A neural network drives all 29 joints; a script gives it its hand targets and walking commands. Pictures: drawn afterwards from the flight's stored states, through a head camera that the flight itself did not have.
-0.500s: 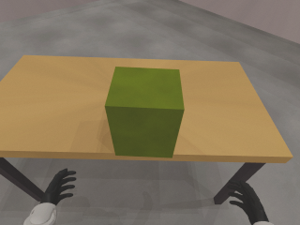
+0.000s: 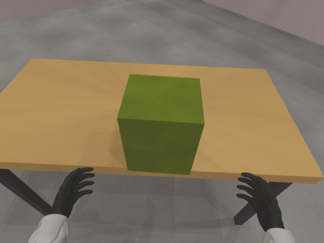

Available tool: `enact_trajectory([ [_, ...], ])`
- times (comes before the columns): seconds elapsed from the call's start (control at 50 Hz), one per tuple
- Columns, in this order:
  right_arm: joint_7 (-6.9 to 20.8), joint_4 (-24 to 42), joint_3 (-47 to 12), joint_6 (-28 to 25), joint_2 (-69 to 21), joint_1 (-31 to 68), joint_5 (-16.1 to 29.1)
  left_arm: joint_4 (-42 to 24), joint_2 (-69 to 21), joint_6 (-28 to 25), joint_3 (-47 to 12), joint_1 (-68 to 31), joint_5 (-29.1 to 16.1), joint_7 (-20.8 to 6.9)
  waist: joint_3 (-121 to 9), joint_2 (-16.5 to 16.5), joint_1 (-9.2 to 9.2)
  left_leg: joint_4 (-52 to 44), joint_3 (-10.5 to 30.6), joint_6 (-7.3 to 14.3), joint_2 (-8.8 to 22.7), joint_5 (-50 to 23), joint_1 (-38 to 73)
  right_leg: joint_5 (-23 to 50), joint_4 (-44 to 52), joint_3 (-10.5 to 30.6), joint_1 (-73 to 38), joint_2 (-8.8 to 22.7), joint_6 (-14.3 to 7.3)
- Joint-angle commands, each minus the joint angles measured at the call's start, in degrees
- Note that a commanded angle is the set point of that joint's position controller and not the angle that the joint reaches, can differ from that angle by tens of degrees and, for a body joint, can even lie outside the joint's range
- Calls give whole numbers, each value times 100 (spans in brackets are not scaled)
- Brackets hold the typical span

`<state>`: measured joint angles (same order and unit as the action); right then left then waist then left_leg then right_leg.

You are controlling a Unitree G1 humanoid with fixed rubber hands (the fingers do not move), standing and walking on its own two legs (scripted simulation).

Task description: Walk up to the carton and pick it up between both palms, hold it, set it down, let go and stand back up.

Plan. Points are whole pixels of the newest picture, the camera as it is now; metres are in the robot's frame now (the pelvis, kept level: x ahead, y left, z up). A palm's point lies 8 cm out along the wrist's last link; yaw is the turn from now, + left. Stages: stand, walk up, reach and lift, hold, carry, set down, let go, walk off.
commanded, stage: reach and lift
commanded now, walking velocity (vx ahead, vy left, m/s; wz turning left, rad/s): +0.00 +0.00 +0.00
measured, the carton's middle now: (161, 127) +0.44 +0.04 +0.02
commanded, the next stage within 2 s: none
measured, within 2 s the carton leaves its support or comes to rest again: neither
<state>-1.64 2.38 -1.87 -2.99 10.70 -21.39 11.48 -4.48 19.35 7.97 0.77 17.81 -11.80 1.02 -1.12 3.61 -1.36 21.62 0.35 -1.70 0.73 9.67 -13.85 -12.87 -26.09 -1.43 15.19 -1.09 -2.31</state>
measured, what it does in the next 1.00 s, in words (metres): stands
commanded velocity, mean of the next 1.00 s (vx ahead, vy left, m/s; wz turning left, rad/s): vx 0.00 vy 0.00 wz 0.00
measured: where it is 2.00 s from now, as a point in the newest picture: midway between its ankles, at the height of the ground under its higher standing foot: outside the picture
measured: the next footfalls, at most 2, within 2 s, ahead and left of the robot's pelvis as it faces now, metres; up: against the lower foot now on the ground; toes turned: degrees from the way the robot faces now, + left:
none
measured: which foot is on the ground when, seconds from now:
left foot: down 0.00-1.00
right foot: down 0.00-1.00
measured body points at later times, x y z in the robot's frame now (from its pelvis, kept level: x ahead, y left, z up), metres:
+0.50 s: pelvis +0.00 +0.00 +0.00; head +0.02 +0.01 +0.45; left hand +0.27 +0.22 +0.07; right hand +0.27 -0.19 +0.07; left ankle +0.02 +0.14 -0.74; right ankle +0.01 -0.09 -0.74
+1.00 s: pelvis +0.01 +0.00 +0.00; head +0.03 +0.00 +0.45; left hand +0.34 +0.23 +0.11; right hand +0.34 -0.18 +0.11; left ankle +0.02 +0.14 -0.74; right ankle +0.01 -0.08 -0.74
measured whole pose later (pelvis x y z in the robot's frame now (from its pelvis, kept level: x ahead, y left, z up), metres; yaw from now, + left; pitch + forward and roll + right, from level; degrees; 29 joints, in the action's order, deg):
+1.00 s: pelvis +0.01 +0.00 +0.00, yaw +0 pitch +3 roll +1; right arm -9.4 1.3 -0.4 19.5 11.2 11.3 18.2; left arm -5.5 19.3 34.2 6.0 -12.2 -13.9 2.1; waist -0.4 1.9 -0.1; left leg 20.8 0.3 -1.7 0.7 9.8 -13.8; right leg -13.0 -25.4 -1.4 15.2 -1.1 -2.3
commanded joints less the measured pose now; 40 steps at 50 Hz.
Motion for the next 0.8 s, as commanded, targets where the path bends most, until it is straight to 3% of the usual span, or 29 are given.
enact_trajectory([
  [0.0, -171, 1701, 254, 94, 72, -31, 167, -1642, 160, -283, 84, -290, -309, 127, -673, -554, -143, -482, -212, 118, -129, -629, 1185, 332, 1170, 348, -747, 129, 214],
  [0.02, -173, 1823, 225, 113, 53, 83, 158, -1456, 153, -213, 88, -234, -371, 110, -576, -399, -183, -517, -219, 175, -137, -794, 1116, 568, 1187, 413, -731, 158, 238],
  [0.04, -207, 1981, 149, 177, 58, 194, 113, -1512, 300, -209, 140, -531, -389, 107, -724, -508, -139, -495, -240, 199, -151, -514, 1079, 353, 1189, 514, -722, 235, 266],
  [0.06, -193, 2055, 320, 213, 152, 353, 112, -1662, 255, -194, 95, -726, -415, 165, -837, -395, -105, -514, -227, 200, -111, -377, 1116, 250, 1171, 447, -733, 212, 264],
  [0.08, -171, 1808, 258, 344, 193, 301, 185, -1691, 221, -139, 11, -674, -394, 188, -423, -719, -111, -664, -208, 116, -113, -170, 1051, -103, 1233, 427, -487, 180, 143],
  [0.12, -174, 1569, 392, 483, 183, 418, 252, -1767, 145, 69, 28, -813, -357, 209, -402, -935, -54, -596, -192, 56, -75, -426, 1252, 161, 1210, 423, -465, 180, 107],
  [0.16, -203, 1638, 602, 651, 235, 735, 203, -1614, 179, 249, 78, -1133, -466, 185, -377, -710, 0, -718, -213, 116, -26, 24, 1019, -173, 1235, 458, -531, 214, 150],
  [0.18, -248, 1824, 461, 739, 172, 922, 224, -1879, 241, 280, 4, -1310, -552, 194, -429, -578, -48, -700, -245, 200, -71, 150, 874, -288, 1274, 531, -556, 258, 187],
  [0.2, -250, 1827, 554, 824, 227, 1108, 93, -1742, 293, 332, -78, -1529, -576, 201, -319, -673, 71, -751, -218, 182, -118, 486, 794, -518, 1241, 493, -460, 240, 147],
  [0.22, -201, 1879, 582, 796, 85, 1164, 172, -1882, 242, 317, -29, -1521, -601, 259, -454, -807, 12, -708, -263, 174, -97, 319, 804, -363, 1191, 510, -486, 296, 153],
  [0.26, -241, 2318, 507, 836, 210, 1747, 146, -1956, 317, 433, 147, -2074, -649, 312, -833, -633, -112, -699, -263, 194, -126, 400, 578, -433, 1092, 583, -644, 292, 179],
  [0.28, -244, 2171, 500, 920, 275, 1751, 186, -1834, 362, 462, 141, -1973, -696, 308, -785, -612, -44, -672, -260, 176, -103, 386, 534, -432, 1126, 611, -689, 336, 217],
  [0.3, -235, 2098, 606, 923, 292, 1981, 144, -1784, 249, 538, 76, -2209, -753, 321, -877, -546, -48, -688, -269, 237, -120, 307, 666, -258, 1062, 563, -563, 276, 214],
  [0.36, -263, 1668, 418, 1138, 353, 1796, 313, -1816, 217, 858, 119, -2096, -507, 244, -643, -840, 13, -694, -234, 147, -82, -5, 896, 149, 1063, 504, -691, 231, 157],
  [0.38, -311, 1798, 268, 1227, 300, 2034, 368, -1605, 305, 926, 293, -2175, -565, 187, -652, -607, -136, -693, -292, 194, -128, 0, 707, 94, 1071, 520, -860, 243, 218],
  [0.42, -397, 1602, 457, 1373, 461, 2222, 412, -1291, 108, 1205, 336, -2257, -444, 89, -662, -469, 23, -692, -259, 199, -97, -173, 908, 417, 1032, 445, -945, 230, 302],
  [0.44, -404, 1623, 449, 1415, 450, 2311, 370, -1601, 155, 1268, 483, -2326, -382, 109, -893, -657, -71, -652, -238, 162, -74, -465, 949, 701, 970, 472, -1097, 232, 286],
  [0.46, -480, 1540, 307, 1472, 463, 2563, 363, -1415, 174, 1359, 539, -2612, -249, 63, -804, -661, -86, -630, -327, 169, -122, -444, 907, 719, 1000, 531, -1112, 257, 332],
  [0.48, -477, 1551, 390, 1498, 598, 2248, 400, -1612, 85, 1417, 681, -2217, -188, 71, -924, -585, -100, -601, -233, 168, -86, -720, 1041, 973, 944, 462, -1228, 213, 317],
  [0.54, -603, 1767, 325, 1509, 639, 2650, 469, -2017, 205, 1523, 845, -2735, -151, 50, -1177, -750, -76, -498, -296, 107, -164, -1363, 1143, 1765, 816, 486, -1443, 199, 374],
  [0.6, -599, 1728, 397, 1576, 770, 3249, 567, -2176, 368, 1618, 894, -3279, -246, 116, -1342, -840, -93, -452, -252, 41, -105, -1361, 1234, 1517, 819, 410, -1306, 144, 306],
  [0.62, -586, 1354, 514, 1649, 871, 3444, 553, -1883, 257, 1658, 837, -3337, -269, 114, -1354, -677, -9, -446, -239, 67, -80, -1188, 1177, 1385, 801, 379, -1276, 103, 349],
  [0.64, -568, 1368, 539, 1638, 793, 3321, 518, -1759, 177, 1698, 872, -3291, -211, 131, -1218, -703, -32, -506, -246, 84, -97, -1111, 1163, 1365, 855, 414, -1195, 131, 346],
  [0.66, -590, 1338, 587, 1726, 873, 3890, 534, -1608, 352, 1747, 875, -3771, -378, 93, -1384, -578, -15, -504, -222, 142, -80, -749, 1024, 1094, 817, 418, -1163, 129, 362],
  [0.68, -599, 1139, 622, 1797, 876, 3987, 446, -1621, 442, 1757, 871, -4068, -360, 113, -1298, -710, 34, -502, -280, 148, -96, -574, 927, 832, 780, 395, -1022, 138, 352],
  [0.72, -638, 995, 470, 1886, 886, 3901, 552, -1764, 381, 1876, 886, -4009, -384, 114, -1405, -772, 52, -476, -259, 94, -91, -1148, 1032, 1526, 774, 448, -1223, 109, 346],
  [0.74, -640, 773, 546, 1938, 1021, 4334, 544, -1548, 346, 1972, 959, -4298, -290, 144, -1570, -778, 54, -423, -236, 103, -103, -1013, 1002, 1348, 772, 447, -1236, 103, 330],
  [0.76, -661, 670, 697, 1953, 1169, 4415, 537, -1211, 382, 2082, 952, -4322, -305, 133, -1410, -642, 94, -473, -220, 110, -79, -892, 893, 1391, 765, 418, -1249, 86, 345],
  [0.78, -722, 1070, 521, 1958, 990, 4196, 611, -1505, 292, 2130, 1019, -3902, -293, 92, -1622, -338, 80, -411, -221, 183, -106, -1291, 939, 1881, 742, 471, -1617, 78, 394],
])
